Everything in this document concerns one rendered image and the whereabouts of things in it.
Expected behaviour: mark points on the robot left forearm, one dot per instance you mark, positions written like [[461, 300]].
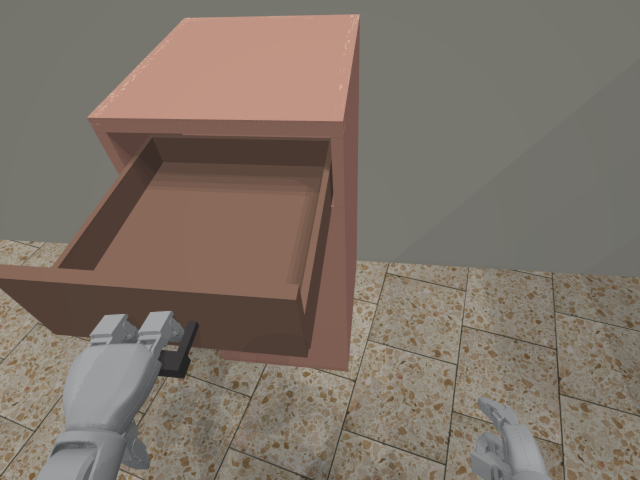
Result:
[[84, 454]]

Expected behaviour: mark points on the robot left hand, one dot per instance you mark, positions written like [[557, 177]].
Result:
[[111, 379]]

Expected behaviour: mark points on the drawer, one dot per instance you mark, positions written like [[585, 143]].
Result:
[[228, 231]]

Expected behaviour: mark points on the handle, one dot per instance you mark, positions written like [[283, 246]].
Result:
[[175, 363]]

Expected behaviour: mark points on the robot right hand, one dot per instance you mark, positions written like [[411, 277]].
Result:
[[517, 451]]

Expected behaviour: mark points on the cabinet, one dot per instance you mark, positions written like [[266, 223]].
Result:
[[264, 76]]

